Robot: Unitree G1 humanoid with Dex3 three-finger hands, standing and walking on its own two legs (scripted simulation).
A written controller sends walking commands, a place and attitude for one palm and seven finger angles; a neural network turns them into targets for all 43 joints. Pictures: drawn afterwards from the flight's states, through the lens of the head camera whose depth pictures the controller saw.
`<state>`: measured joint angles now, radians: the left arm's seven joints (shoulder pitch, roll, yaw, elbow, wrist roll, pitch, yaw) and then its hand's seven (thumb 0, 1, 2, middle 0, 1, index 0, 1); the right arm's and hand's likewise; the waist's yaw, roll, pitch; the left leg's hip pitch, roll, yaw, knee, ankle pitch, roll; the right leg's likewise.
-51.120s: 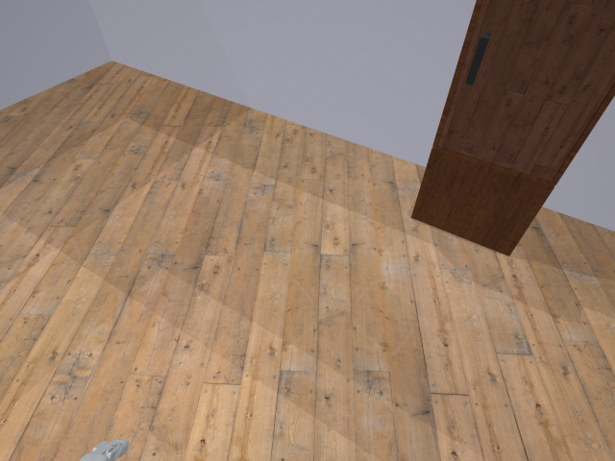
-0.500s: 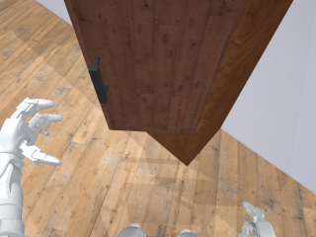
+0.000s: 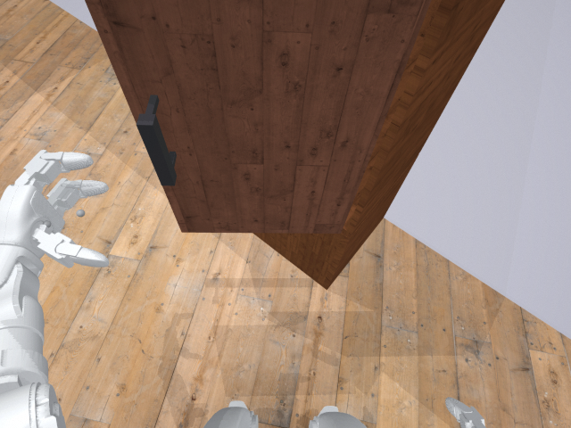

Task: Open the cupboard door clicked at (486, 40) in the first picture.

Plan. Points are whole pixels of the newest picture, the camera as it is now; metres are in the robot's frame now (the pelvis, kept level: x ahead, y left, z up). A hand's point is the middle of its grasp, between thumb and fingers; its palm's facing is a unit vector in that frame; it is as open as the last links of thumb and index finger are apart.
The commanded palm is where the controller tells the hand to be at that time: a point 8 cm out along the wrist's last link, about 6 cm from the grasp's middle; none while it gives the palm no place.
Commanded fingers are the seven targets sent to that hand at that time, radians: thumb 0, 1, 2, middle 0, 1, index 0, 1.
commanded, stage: move the hooked fingers beside the handle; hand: left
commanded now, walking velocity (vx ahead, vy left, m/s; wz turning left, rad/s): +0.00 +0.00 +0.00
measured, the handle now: (161, 142) +0.52 +0.21 +0.05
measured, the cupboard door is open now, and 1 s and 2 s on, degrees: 40 40 40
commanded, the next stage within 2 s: slide the fingers in behind the handle in 1.62 s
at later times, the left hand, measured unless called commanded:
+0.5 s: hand (96, 179) +0.43 +0.28 +0.07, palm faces +0.04 -1.00 +0.00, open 14.0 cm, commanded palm +0.41 +0.32 +0.06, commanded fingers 0.00 -0.50 0.30 -0.30 -1.20 -0.30 -1.20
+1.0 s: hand (113, 152) +0.49 +0.27 +0.06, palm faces +0.03 -1.00 -0.02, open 14.0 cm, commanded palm +0.46 +0.32 +0.06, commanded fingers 0.00 -0.50 0.30 -0.30 -1.20 -0.30 -1.20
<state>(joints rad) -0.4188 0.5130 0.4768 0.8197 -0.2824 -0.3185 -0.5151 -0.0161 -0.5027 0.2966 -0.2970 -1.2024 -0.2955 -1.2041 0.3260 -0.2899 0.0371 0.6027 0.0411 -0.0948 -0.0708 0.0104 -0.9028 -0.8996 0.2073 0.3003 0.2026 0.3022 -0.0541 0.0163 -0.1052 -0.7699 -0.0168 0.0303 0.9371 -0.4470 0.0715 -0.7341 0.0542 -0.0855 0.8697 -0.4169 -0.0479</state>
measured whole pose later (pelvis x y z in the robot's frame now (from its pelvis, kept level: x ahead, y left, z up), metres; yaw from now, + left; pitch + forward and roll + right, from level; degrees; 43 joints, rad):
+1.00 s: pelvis +0.00 +0.01 -0.02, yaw -2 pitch +23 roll -5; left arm -0.82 0.68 0.52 1.17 -0.14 -0.37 -0.43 -0.02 -0.50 0.30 -0.30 -1.20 -0.29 -1.20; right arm 0.41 -0.30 0.05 0.61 0.00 0.07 -0.04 0.01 -0.90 -0.90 0.21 0.30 0.20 0.30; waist -0.16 0.02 -0.10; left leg -0.95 0.00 0.04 1.02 -0.47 0.09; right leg -0.90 0.07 -0.08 0.92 -0.42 -0.03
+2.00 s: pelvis +0.00 +0.01 -0.01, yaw -2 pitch +21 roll -5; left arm -0.79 0.61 0.46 1.14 -0.15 -0.38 -0.40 -0.02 -0.50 0.30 -0.30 -1.20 -0.29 -1.20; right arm 0.41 -0.29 0.05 0.62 0.01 0.09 -0.03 0.00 -0.90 -0.90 0.21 0.30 0.20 0.30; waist -0.15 0.02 -0.11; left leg -0.92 0.00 0.03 1.03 -0.48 0.09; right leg -0.88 0.07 -0.08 0.92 -0.42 -0.03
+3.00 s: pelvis +0.00 +0.01 -0.01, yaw +1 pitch +21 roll -4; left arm -0.81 0.44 0.26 1.12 -0.18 -0.44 -0.19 -0.02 -0.50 0.30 -0.29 -1.20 -0.04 -1.14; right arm 0.36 -0.27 0.03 0.68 0.00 0.07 0.01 0.00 -0.90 -0.90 0.21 0.30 0.20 0.30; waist -0.09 0.03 -0.12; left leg -0.91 -0.03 -0.01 1.03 -0.48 0.08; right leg -0.85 0.05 -0.13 0.93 -0.45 -0.04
